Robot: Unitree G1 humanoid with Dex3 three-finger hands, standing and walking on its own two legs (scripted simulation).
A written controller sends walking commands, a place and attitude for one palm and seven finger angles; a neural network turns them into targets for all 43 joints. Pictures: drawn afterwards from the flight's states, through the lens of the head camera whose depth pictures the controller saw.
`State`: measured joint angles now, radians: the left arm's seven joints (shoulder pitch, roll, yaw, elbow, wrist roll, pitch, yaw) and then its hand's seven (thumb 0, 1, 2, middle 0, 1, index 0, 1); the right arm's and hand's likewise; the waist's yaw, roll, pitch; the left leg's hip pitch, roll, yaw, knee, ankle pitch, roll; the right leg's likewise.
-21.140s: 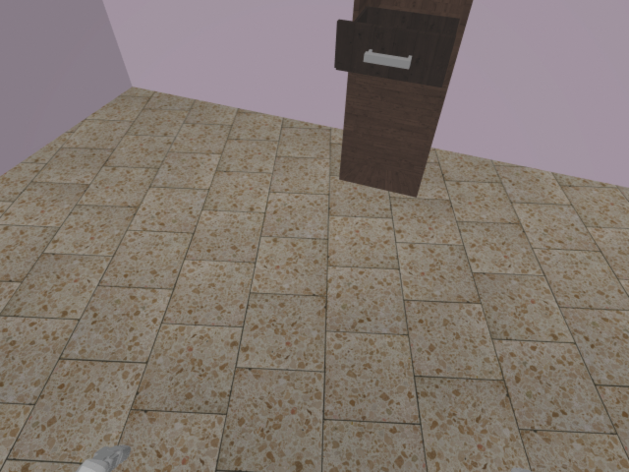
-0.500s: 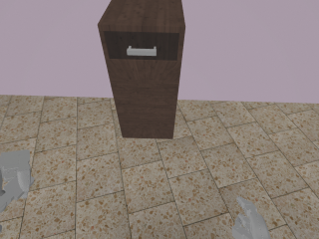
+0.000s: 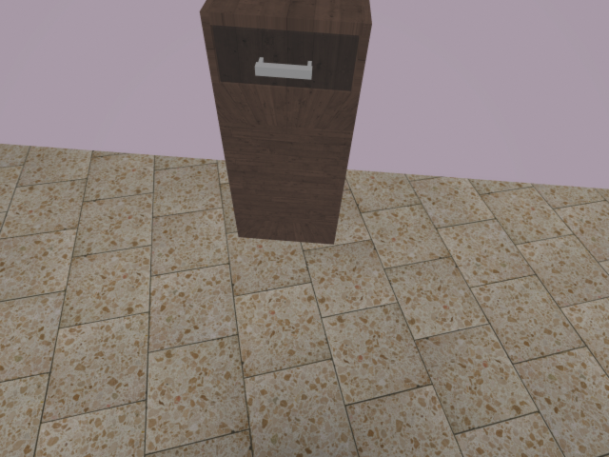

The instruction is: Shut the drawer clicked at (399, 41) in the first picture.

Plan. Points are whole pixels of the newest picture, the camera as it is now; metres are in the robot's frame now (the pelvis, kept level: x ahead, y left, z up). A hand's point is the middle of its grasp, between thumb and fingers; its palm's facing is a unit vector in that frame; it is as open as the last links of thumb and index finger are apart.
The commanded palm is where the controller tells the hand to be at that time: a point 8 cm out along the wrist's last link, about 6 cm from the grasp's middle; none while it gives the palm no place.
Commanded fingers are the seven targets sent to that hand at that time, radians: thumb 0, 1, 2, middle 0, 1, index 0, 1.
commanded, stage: let the arm hang, fingers relaxed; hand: left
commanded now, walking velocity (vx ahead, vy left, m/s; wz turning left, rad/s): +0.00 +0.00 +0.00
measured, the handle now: (284, 66) +0.96 +0.11 +0.00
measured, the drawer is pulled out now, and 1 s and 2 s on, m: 0.00 0.00 0.00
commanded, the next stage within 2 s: look to check the result in 0.64 s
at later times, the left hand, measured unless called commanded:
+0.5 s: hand out of the picture +0.12 +0.23 -0.15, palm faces -0.02 -0.95 -0.32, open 7.3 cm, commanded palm none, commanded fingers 0.00 0.90 0.90 -0.20 -0.30 -0.20 -0.30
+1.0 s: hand (151, 456) +0.14 +0.23 -0.15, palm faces -0.02 -0.94 -0.34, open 7.4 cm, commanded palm none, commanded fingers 0.00 0.90 0.90 -0.20 -0.30 -0.20 -0.30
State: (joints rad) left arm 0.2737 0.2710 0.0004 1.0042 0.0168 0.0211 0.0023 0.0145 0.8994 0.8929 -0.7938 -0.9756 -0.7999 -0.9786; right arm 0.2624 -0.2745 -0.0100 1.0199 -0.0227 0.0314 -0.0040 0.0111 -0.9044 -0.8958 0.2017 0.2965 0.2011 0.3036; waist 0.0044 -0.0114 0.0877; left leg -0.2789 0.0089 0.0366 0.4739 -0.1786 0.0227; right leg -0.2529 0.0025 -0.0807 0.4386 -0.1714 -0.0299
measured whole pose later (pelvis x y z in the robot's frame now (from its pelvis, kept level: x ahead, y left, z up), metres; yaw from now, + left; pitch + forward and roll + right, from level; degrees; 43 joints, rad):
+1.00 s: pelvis +0.06 -0.02 +0.01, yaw -1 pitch -1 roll +0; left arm 0.09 0.31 0.01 1.14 0.01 -0.02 0.01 0.01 0.90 0.89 -0.20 -0.30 -0.21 -0.30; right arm 0.10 -0.32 -0.01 1.11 -0.01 0.00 -0.02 0.01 -0.90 -0.90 0.20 0.30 0.20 0.30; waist 0.00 0.03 0.06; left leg -0.11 0.02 0.04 0.30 -0.18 -0.01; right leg -0.10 0.02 -0.07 0.30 -0.19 -0.04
